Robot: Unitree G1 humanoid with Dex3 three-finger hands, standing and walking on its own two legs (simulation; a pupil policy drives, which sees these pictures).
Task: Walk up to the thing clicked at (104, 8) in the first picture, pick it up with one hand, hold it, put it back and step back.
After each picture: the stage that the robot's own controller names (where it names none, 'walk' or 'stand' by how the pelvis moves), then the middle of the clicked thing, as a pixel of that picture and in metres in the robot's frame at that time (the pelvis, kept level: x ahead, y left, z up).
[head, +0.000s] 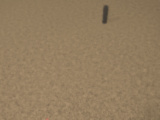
stand; (105, 14) +1.96 -0.27 -0.66
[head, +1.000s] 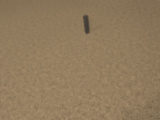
walk; (86, 24) +1.83 +0.10 -0.63
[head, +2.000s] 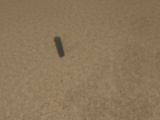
walk; (59, 47) +1.25 +0.35 -0.65
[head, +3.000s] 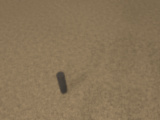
walk; (62, 83) +0.80 +0.27 -0.64
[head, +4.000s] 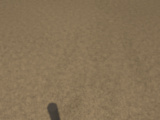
walk; (54, 114) +0.51 +0.22 -0.64
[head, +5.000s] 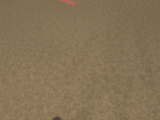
stand; out of the picture +0.44 +0.23 -0.64
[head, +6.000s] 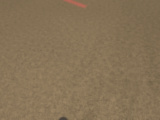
stand; out of the picture +0.45 +0.19 -0.65
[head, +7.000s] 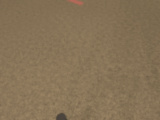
stand; out of the picture +0.47 +0.21 -0.66
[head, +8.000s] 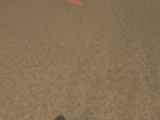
stand; out of the picture +0.45 +0.22 -0.66
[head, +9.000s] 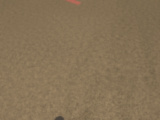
go down; out of the picture +0.44 +0.22 -0.66
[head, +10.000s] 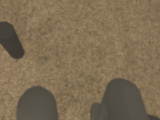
go down; (11, 43) +0.52 +0.26 -0.27
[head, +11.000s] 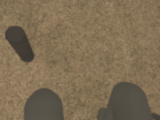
approach; (22, 47) +0.52 +0.25 -0.26
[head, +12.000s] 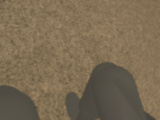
close in; out of the picture +0.50 +0.31 -0.17
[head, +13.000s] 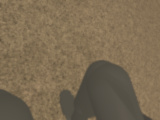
close; out of the picture +0.50 +0.31 -0.16
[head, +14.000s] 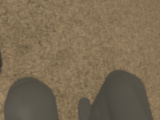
lift; out of the picture +0.38 +0.27 -0.14
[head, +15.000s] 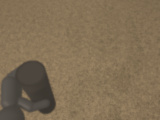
hold; (40, 92) +0.32 +0.16 +0.03
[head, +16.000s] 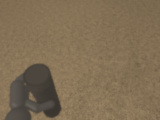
hold; (46, 95) +0.32 +0.15 +0.02
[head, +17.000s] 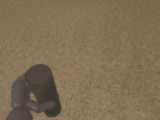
crouch; (47, 95) +0.32 +0.15 +0.02
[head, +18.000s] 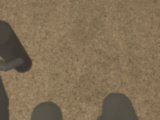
crouch; (13, 52) +0.45 +0.21 -0.05
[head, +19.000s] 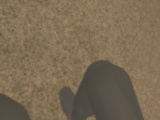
lower; out of the picture +0.47 +0.28 -0.18
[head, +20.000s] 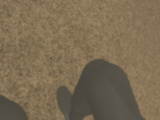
lower; out of the picture +0.48 +0.29 -0.18
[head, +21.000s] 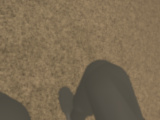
lower; out of the picture +0.48 +0.29 -0.18
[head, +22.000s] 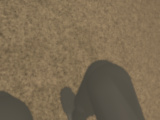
lower; out of the picture +0.47 +0.29 -0.18
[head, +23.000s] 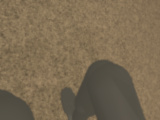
loosen; out of the picture +0.47 +0.28 -0.17
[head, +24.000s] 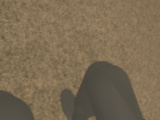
withdraw; out of the picture +0.47 +0.26 -0.18
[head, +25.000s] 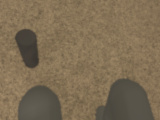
walk; (29, 51) +0.49 +0.22 -0.23
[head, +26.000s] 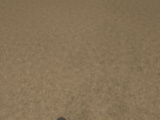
stand; out of the picture +0.41 +0.17 -0.59
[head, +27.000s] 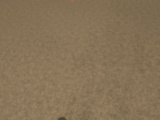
stand; out of the picture +0.42 +0.18 -0.60
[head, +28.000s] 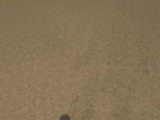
stand; out of the picture +0.42 +0.17 -0.61
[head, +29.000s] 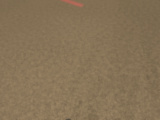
walk; out of the picture +0.44 +0.17 -0.66
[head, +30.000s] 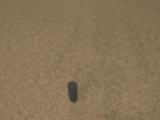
walk; (73, 92) +0.58 +0.11 -0.63
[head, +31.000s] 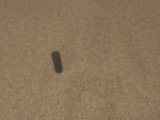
walk; (57, 63) +0.84 +0.26 -0.62
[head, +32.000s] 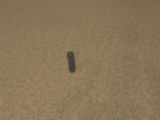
stand; (71, 62) +1.10 +0.19 -0.64
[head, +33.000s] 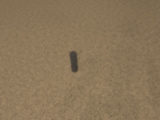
stand; (74, 62) +1.07 +0.15 -0.66
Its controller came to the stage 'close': yes
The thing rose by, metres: 0.68
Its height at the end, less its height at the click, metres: +0.00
